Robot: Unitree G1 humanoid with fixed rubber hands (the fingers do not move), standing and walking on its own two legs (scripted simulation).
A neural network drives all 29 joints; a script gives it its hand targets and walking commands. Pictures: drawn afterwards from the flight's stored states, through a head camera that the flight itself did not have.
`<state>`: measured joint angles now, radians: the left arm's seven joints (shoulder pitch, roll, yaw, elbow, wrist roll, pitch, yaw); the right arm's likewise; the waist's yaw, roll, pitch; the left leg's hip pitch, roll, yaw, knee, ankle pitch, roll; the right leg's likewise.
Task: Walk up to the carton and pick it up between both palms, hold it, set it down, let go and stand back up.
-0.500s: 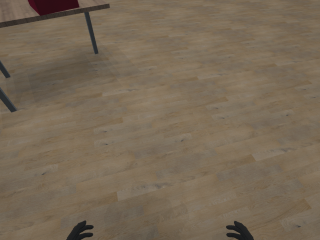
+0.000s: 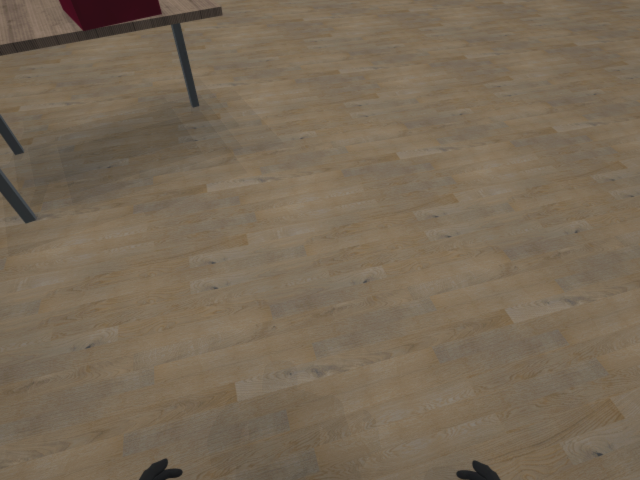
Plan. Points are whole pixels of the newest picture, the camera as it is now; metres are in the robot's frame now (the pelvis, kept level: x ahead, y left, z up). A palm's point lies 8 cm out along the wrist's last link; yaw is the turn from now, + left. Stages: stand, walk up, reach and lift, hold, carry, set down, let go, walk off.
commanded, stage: stand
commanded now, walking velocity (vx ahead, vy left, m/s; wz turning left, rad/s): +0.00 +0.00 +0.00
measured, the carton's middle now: out of the picture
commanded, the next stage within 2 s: walk up in 0.30 s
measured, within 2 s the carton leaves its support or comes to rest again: neither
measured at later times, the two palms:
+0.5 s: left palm out of the picture +0.08 +0.23 -0.11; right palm out of the picture +0.07 -0.23 -0.12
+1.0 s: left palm (6, 462) +0.18 +0.42 -0.11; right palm (420, 424) +0.22 -0.14 -0.10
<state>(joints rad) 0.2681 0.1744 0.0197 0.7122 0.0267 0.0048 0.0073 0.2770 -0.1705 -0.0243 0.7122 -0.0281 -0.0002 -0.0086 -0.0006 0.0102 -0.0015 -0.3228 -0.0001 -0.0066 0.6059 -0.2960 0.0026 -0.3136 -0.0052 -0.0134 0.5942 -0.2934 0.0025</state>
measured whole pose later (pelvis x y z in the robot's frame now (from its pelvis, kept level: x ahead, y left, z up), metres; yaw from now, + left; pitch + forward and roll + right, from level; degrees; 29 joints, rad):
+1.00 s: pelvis +0.12 +0.13 -0.01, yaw +13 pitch -3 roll +1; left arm 0.30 0.33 0.04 0.65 0.05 -0.04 -0.03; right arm 0.43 -0.27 -0.07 0.69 -0.03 -0.05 0.02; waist -0.04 -0.07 0.04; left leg -0.33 0.02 0.02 0.72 -0.36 0.01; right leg -0.44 -0.11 -0.05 1.26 -0.46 -0.03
